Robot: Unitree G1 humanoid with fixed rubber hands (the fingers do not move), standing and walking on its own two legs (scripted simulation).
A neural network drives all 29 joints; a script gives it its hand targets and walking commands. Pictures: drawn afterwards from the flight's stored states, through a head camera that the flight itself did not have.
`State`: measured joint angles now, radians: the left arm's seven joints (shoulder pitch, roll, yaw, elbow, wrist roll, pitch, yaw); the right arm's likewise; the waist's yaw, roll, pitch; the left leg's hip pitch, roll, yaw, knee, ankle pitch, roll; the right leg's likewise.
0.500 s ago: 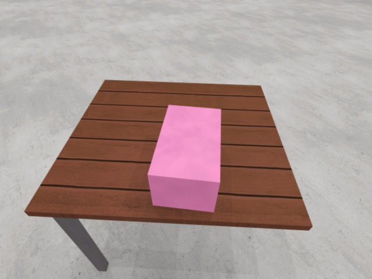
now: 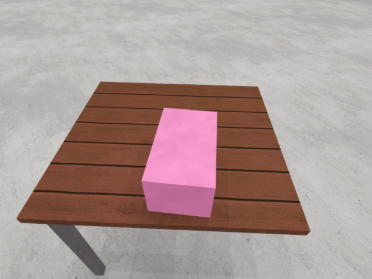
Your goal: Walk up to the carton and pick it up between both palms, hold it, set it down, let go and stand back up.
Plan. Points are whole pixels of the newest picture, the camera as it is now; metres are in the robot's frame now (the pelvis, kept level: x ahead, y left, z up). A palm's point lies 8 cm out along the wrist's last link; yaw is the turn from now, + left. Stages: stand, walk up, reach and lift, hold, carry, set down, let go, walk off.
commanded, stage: stand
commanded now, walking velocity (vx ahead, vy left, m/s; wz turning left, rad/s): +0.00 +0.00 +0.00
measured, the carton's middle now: (185, 157) +0.49 +0.02 -0.04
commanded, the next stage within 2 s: none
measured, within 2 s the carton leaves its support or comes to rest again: neither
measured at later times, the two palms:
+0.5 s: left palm out of the picture +0.02 +0.24 -0.12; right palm out of the picture +0.01 -0.25 -0.13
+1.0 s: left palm out of the picture +0.01 +0.24 -0.13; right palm out of the picture +0.00 -0.25 -0.13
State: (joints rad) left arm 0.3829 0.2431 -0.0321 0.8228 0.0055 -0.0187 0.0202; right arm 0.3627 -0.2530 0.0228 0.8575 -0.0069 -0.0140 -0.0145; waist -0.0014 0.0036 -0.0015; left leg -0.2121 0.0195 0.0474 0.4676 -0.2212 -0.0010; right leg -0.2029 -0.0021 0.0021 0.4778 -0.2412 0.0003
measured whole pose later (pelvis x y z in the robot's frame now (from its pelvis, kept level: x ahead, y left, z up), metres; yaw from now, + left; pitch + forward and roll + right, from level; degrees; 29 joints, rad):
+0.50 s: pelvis +0.00 +0.00 +0.00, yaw +0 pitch -2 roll +0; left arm 0.37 0.23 -0.03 0.89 0.00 -0.01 0.03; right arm 0.37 -0.24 0.02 0.92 0.00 -0.01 -0.03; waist 0.00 0.01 0.01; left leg -0.19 0.02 0.05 0.44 -0.21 -0.01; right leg -0.19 0.00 0.01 0.45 -0.23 0.00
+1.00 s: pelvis +0.00 +0.00 +0.00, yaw -1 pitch -2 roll +0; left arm 0.36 0.21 -0.01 0.95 0.00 -0.01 0.03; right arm 0.37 -0.22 0.02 0.97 0.00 -0.01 -0.03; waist 0.00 0.00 0.02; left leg -0.20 0.03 0.05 0.44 -0.21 -0.01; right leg -0.19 0.01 0.01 0.44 -0.23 0.00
